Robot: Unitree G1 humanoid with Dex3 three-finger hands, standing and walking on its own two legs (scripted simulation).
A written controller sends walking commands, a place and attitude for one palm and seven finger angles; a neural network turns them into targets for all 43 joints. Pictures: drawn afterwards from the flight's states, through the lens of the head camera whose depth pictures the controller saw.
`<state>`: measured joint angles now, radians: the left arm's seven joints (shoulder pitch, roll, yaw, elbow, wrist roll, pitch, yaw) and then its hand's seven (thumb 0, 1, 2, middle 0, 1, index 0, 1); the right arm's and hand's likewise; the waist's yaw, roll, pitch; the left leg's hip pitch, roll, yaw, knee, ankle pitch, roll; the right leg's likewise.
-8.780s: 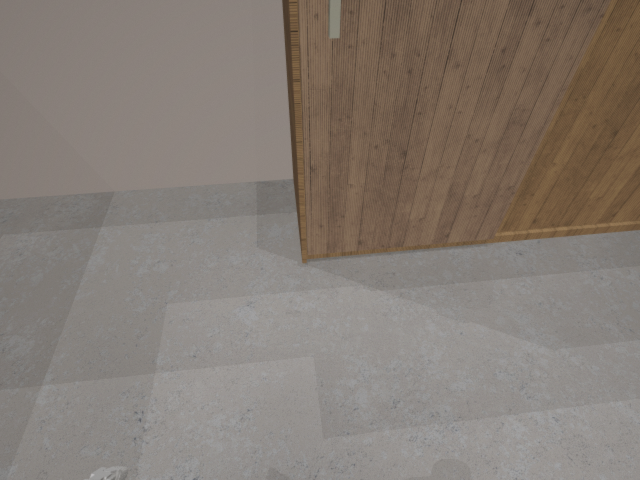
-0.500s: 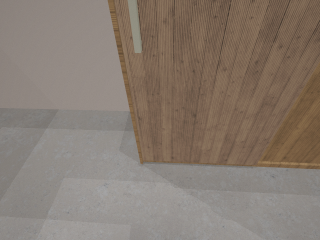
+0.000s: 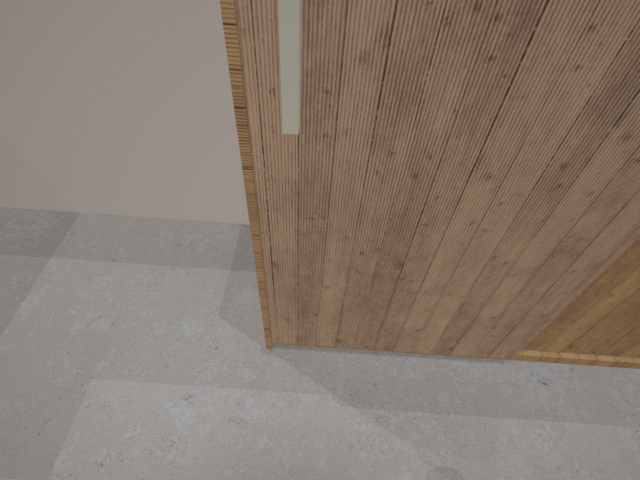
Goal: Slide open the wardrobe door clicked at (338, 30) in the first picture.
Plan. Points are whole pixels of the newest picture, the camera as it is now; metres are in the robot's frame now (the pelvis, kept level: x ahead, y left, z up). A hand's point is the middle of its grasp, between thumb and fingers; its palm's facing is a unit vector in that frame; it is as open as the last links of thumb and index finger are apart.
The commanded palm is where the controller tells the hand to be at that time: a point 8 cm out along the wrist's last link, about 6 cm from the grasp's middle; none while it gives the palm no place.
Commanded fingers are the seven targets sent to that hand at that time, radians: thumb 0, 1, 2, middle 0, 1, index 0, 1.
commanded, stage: take the last steps up to it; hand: left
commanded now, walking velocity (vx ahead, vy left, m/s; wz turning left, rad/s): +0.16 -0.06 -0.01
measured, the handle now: (292, 57) +0.58 +0.10 +0.24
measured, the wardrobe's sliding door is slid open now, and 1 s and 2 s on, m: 0.00 0.00 0.00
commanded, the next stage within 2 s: come to a stop and stand still in 0.06 s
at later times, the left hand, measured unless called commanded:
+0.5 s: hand (221, 453) +0.18 +0.15 -0.15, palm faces +0.07 -0.97 -0.22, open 7.2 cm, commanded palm none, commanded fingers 0.00 0.90 0.90 -0.20 -0.30 -0.20 -0.30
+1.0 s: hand out of the picture +0.05 +0.17 -0.17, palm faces +0.03 -0.98 -0.21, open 7.3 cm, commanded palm none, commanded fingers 0.00 0.90 0.90 -0.20 -0.30 -0.20 -0.30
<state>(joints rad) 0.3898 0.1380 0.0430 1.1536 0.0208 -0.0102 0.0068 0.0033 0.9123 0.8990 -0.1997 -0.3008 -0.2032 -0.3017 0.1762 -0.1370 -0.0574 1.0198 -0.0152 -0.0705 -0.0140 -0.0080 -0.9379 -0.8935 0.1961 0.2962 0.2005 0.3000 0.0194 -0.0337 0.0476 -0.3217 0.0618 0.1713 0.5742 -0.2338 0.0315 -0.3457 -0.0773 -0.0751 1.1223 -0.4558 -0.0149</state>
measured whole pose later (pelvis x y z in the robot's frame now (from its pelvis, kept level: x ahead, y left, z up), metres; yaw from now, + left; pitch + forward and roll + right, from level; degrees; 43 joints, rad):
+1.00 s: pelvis +0.06 +0.00 +0.01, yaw +0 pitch -1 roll +0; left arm 0.28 0.16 0.02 1.12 0.02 0.02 0.03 0.00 0.91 0.90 -0.20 -0.30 -0.20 -0.30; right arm 0.22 -0.16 -0.04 1.09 0.00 0.00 -0.03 0.00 -0.92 -0.89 0.20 0.30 0.20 0.30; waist 0.00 0.00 0.03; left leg -0.24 0.02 0.09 0.46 -0.21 0.01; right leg -0.15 -0.03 -0.04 0.45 -0.26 0.01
